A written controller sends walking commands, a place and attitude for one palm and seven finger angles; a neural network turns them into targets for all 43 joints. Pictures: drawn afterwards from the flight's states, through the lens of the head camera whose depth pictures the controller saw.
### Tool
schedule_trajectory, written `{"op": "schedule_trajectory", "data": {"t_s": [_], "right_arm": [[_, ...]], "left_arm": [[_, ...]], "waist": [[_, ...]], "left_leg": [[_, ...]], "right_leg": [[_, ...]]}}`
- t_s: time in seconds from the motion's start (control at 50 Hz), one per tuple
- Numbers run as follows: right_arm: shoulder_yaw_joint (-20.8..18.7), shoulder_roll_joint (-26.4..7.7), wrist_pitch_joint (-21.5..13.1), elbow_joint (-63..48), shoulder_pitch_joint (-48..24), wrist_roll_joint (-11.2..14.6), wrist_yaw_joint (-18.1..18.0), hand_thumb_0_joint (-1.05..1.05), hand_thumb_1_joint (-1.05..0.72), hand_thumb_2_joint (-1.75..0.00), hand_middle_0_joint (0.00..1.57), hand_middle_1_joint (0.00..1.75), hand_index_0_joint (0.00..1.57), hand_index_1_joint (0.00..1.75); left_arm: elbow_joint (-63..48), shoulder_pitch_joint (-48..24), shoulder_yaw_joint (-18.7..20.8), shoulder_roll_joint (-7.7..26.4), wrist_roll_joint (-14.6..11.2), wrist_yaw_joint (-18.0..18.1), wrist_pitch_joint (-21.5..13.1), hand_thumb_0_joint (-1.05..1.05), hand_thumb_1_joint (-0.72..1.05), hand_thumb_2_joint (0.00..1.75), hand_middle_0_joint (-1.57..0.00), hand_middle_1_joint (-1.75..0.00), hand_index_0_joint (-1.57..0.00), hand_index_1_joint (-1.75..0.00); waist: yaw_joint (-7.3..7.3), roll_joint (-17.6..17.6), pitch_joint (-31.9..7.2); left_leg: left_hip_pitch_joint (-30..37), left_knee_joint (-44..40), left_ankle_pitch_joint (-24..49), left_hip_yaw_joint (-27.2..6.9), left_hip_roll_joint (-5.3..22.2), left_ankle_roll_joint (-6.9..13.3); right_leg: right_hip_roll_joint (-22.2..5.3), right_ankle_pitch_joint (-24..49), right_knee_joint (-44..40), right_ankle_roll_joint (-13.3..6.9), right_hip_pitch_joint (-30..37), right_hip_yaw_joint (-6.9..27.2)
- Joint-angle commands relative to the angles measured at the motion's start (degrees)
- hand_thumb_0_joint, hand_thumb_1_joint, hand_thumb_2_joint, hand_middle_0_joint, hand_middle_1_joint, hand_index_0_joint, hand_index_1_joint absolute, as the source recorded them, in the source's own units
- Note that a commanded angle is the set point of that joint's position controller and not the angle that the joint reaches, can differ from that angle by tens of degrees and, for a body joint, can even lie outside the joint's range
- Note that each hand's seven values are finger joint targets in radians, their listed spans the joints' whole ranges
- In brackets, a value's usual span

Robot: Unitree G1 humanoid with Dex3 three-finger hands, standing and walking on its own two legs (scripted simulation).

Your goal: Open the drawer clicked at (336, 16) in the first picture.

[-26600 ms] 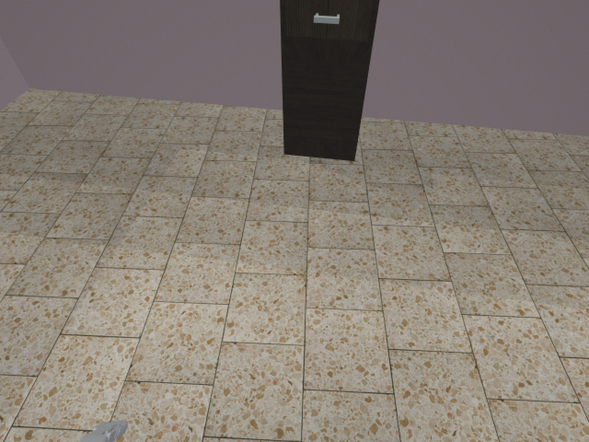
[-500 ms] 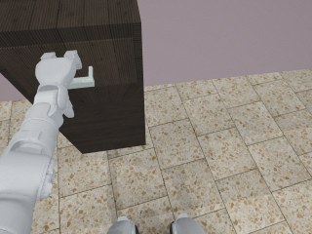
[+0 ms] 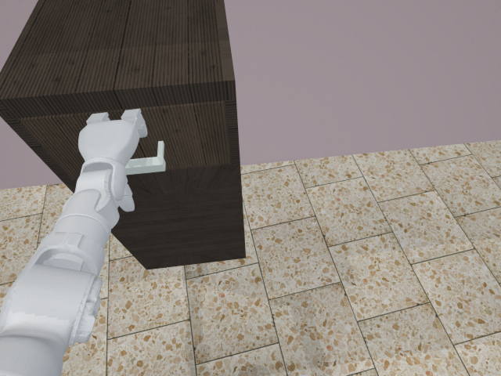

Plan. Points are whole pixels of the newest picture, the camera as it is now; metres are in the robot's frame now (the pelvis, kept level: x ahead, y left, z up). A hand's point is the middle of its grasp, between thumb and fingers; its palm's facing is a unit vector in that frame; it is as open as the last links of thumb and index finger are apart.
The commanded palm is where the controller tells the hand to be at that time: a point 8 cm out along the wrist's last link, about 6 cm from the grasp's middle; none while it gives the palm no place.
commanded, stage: re-aim the fingers above the handle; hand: left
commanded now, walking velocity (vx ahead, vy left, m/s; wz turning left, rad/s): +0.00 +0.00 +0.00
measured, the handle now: (138, 157) +0.52 +0.21 -0.01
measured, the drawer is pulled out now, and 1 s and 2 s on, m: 0.00 0.00 0.00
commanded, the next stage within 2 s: lower the fingers behind the handle in 1.96 s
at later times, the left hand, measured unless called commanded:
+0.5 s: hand (122, 159) +0.48 +0.22 +0.04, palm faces -0.05 -0.01 -1.00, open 13.7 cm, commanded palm +0.46 +0.21 +0.10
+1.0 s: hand (137, 158) +0.47 +0.19 +0.05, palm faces -0.03 +0.00 -1.00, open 13.8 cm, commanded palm +0.45 +0.18 +0.10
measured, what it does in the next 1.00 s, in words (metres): stands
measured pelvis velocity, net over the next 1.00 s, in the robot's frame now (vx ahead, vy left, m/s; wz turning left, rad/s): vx -0.01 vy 0.00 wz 0.00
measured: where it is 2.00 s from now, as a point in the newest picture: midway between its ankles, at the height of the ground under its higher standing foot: outside the picture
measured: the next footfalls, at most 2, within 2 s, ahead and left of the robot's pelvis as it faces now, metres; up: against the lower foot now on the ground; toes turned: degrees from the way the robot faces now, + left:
none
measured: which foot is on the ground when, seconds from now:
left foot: down 0.00-1.00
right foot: down 0.00-1.00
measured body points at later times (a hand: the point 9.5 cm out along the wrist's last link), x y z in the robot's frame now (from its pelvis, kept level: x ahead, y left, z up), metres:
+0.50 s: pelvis -0.01 +0.00 +0.00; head +0.08 -0.01 +0.44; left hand +0.47 +0.21 +0.09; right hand +0.00 -0.28 -0.14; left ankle -0.02 +0.11 -0.71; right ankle -0.02 -0.12 -0.71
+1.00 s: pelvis -0.01 +0.00 +0.00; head +0.07 -0.01 +0.44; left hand +0.47 +0.18 +0.10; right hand +0.00 -0.27 -0.14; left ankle -0.02 +0.11 -0.71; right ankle -0.02 -0.12 -0.71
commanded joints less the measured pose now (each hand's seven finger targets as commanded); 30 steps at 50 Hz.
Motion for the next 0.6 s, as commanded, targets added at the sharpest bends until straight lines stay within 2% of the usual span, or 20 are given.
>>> {"op": "schedule_trajectory", "data": {"t_s": [0.0, 0.02, 0.08, 0.12, 0.16, 0.18, 0.22, 0.24, 0.26, 0.28, 0.32, 0.42, 0.46, 0.48, 0.52, 0.54, 0.56, 0.58], "right_arm": [[-3.1, -8.6, -1.0, -2.9, 8.0, 0.0, -1.2, 0.00, -0.90, -0.90, 0.20, 0.30, 0.20, 0.30], [-3.0, -8.7, -1.0, -2.9, 7.7, 0.1, -1.3, 0.00, -0.90, -0.90, 0.20, 0.30, 0.20, 0.30], [-3.2, -8.6, -1.2, -2.9, 7.8, -0.1, -1.5, 0.00, -0.90, -0.90, 0.20, 0.30, 0.20, 0.30], [-3.2, -8.6, -1.3, -2.7, 8.0, 0.1, -1.7, 0.00, -0.90, -0.90, 0.20, 0.30, 0.20, 0.30], [-3.3, -8.5, -1.7, -2.6, 8.0, 0.0, -1.5, 0.00, -0.90, -0.90, 0.20, 0.30, 0.20, 0.30], [-3.3, -8.6, -1.6, -2.4, 7.9, 0.0, -1.5, 0.00, -0.90, -0.90, 0.20, 0.30, 0.20, 0.30], [-3.2, -8.8, -1.9, -2.1, 8.3, 0.3, -1.6, 0.00, -0.90, -0.90, 0.20, 0.30, 0.20, 0.30], [-3.2, -8.7, -2.1, -2.0, 8.4, 0.3, -1.6, 0.00, -0.90, -0.90, 0.20, 0.30, 0.20, 0.30], [-3.3, -8.8, -2.2, -1.7, 8.6, 0.3, -1.6, 0.00, -0.90, -0.90, 0.20, 0.30, 0.20, 0.30], [-3.3, -9.0, -2.2, -1.7, 8.9, 0.1, -1.6, 0.00, -0.90, -0.90, 0.20, 0.30, 0.20, 0.30], [-3.4, -8.8, -2.2, -1.5, 9.2, 0.1, -1.5, 0.00, -0.90, -0.90, 0.20, 0.30, 0.20, 0.30], [-3.3, -9.0, -2.3, -1.4, 9.6, 0.0, -1.3, 0.00, -0.90, -0.90, 0.20, 0.30, 0.20, 0.30], [-3.4, -8.9, -2.5, -1.4, 9.7, 0.0, -1.2, 0.00, -0.90, -0.90, 0.20, 0.30, 0.20, 0.30], [-3.4, -9.1, -2.4, -1.4, 9.5, -0.1, -1.2, 0.00, -0.90, -0.90, 0.20, 0.30, 0.20, 0.30], [-3.3, -8.9, -2.5, -1.4, 9.5, 0.1, -1.2, 0.00, -0.90, -0.90, 0.20, 0.30, 0.20, 0.30], [-3.3, -8.8, -2.6, -1.5, 9.3, 0.1, -1.2, 0.00, -0.90, -0.90, 0.20, 0.30, 0.20, 0.30], [-3.3, -8.9, -2.6, -1.2, 9.5, 0.1, -1.1, 0.00, -0.90, -0.90, 0.20, 0.30, 0.20, 0.30], [-3.2, -9.1, -2.5, -1.1, 9.5, 0.0, -1.1, 0.00, -0.90, -0.90, 0.20, 0.30, 0.20, 0.30]], "left_arm": [[-11.2, -24.3, 3.5, 14.4, 0.8, 2.0, -0.9, 0.00, -0.50, 0.30, -0.30, -1.20, -0.30, -1.20], [-10.3, -23.4, 4.7, 15.7, 0.7, 2.1, -1.0, 0.00, -0.50, 0.30, -0.30, -1.20, -0.30, -1.20], [-12.7, -25.1, 5.6, 17.2, 0.7, 2.3, -2.3, 0.00, -0.50, 0.30, -0.30, -1.20, -0.30, -1.20], [-11.5, -24.7, 5.3, 17.0, 0.9, 2.6, -2.5, 0.00, -0.50, 0.30, -0.30, -1.20, -0.30, -1.20], [-12.1, -25.3, 4.8, 16.2, 0.8, 2.9, -2.8, 0.00, -0.50, 0.30, -0.30, -1.20, -0.30, -1.20], [-11.6, -26.0, 5.0, 16.7, 0.7, 2.9, -2.8, 0.00, -0.50, 0.30, -0.30, -1.20, -0.30, -1.20], [-11.1, -27.7, 3.7, 16.0, 0.8, 3.0, -2.4, 0.00, -0.50, 0.30, -0.30, -1.20, -0.30, -1.20], [-10.7, -28.2, 3.0, 15.1, 0.8, 3.0, -2.3, 0.00, -0.50, 0.30, -0.30, -1.20, -0.30, -1.20], [-11.1, -29.5, 2.8, 15.1, 0.6, 3.1, -2.3, 0.00, -0.50, 0.30, -0.30, -1.20, -0.30, -1.20], [-11.2, -29.9, 3.9, 16.4, 0.5, 2.9, -2.4, 0.00, -0.50, 0.30, -0.30, -1.20, -0.30, -1.20], [-11.0, -29.8, 3.3, 15.4, 0.4, 2.8, -2.3, 0.00, -0.50, 0.30, -0.30, -1.20, -0.30, -1.20], [-9.6, -30.1, 2.7, 14.1, 0.4, 2.7, -1.4, 0.00, -0.50, 0.30, -0.30, -1.20, -0.30, -1.20], [-10.3, -30.0, 2.5, 13.7, 0.5, 2.6, -1.5, 0.00, -0.50, 0.30, -0.30, -1.20, -0.30, -1.20], [-10.4, -29.6, 3.5, 14.6, 0.4, 2.5, -1.7, 0.00, -0.50, 0.30, -0.30, -1.20, -0.30, -1.20], [-9.8, -29.6, 2.1, 13.1, 0.4, 2.4, -1.5, 0.00, -0.50, 0.30, -0.30, -1.20, -0.30, -1.20], [-9.6, -29.4, 1.5, 12.2, 0.5, 2.4, -1.5, 0.00, -0.50, 0.30, -0.30, -1.20, -0.30, -1.20], [-9.5, -30.0, 1.4, 12.2, 0.5, 2.7, -1.4, 0.00, -0.50, 0.30, -0.30, -1.20, -0.30, -1.20], [-8.7, -29.9, 3.5, 14.6, 0.4, 2.8, -1.4, 0.00, -0.50, 0.30, -0.30, -1.20, -0.30, -1.20]], "waist": [[-1.57, -2.3, -22.5], [-1.38, -2.6, -21.8], [-1.39, -1.6, -24.4], [-1.78, -2.1, -23.3], [-1.67, -0.1, -23.2], [-2.23, -1.3, -22.7], [-2.96, -1.4, -21.9], [-2.87, -0.6, -22.2], [-3.40, -0.4, -22.4], [-3.00, -0.2, -23.7], [-2.84, 1.4, -25.1], [-3.06, -0.6, -24.1], [-2.63, -0.1, -24.5], [-2.38, -0.1, -24.8], [-2.86, -0.9, -23.0], [-2.61, -0.5, -22.5], [-3.03, -0.8, -22.1], [-2.45, -1.4, -22.1]], "left_leg": [[15.0, -1.3, 26.0, 0.0, -2.9, 1.5], [14.4, -1.0, 25.2, 0.2, -3.1, 1.5], [14.7, -0.5, 26.0, 0.3, -3.3, 1.5], [13.7, -0.5, 24.4, 0.1, -3.3, 1.5], [14.4, -0.5, 24.1, 0.1, -3.3, 1.4], [14.0, -0.4, 24.2, 0.3, -3.3, 1.5], [13.6, -0.7, 22.3, -0.1, -3.2, 1.5], [13.8, -0.9, 21.8, -0.1, -3.3, 1.4], [14.7, -0.8, 21.6, -0.1, -3.2, 1.5], [14.8, -0.7, 22.5, -0.2, -3.2, 1.4], [16.1, -0.5, 23.8, -0.3, -3.2, 1.4], [15.8, -0.9, 24.1, -0.7, -2.8, 1.4], [16.4, -1.4, 24.0, -0.7, -2.7, 1.3], [16.8, -1.2, 25.3, -0.8, -2.7, 1.3], [16.4, -1.7, 23.9, -1.0, -2.6, 1.3], [16.1, -2.0, 22.9, -0.9, -2.7, 1.2], [16.3, -2.2, 22.4, -1.0, -2.5, 1.3], [15.6, -2.3, 22.8, -0.9, -2.5, 1.2]], "right_leg": [[2.5, 26.4, -2.6, -1.1, 11.0, -0.6], [2.5, 26.2, -2.8, -1.1, 11.0, -0.3], [2.3, 28.1, -2.4, -1.0, 12.5, 0.2], [2.3, 26.8, -2.3, -0.9, 11.5, 0.1], [2.4, 25.5, -2.5, -1.1, 10.6, 0.0], [2.3, 26.1, -2.8, -1.0, 11.0, 0.2], [2.4, 24.0, -2.9, -0.9, 9.5, 0.0], [2.5, 23.0, -3.1, -0.9, 9.1, -0.1], [2.5, 22.6, -3.3, -1.0, 8.6, 0.0], [2.5, 23.0, -3.0, -1.1, 9.4, 0.0], [2.7, 23.7, -2.6, -1.2, 9.1, -0.2], [2.9, 22.9, -2.7, -1.2, 8.0, -0.6], [3.0, 22.2, -3.0, -1.3, 8.2, -0.7], [3.0, 23.0, -3.0, -1.4, 8.8, -0.7], [3.1, 21.6, -3.1, -1.3, 7.7, -0.9], [3.1, 20.3, -3.4, -1.3, 7.3, -1.0], [3.1, 19.9, -3.6, -1.4, 6.9, -1.0], [3.0, 20.3, -3.5, -1.5, 7.8, -0.9]]}}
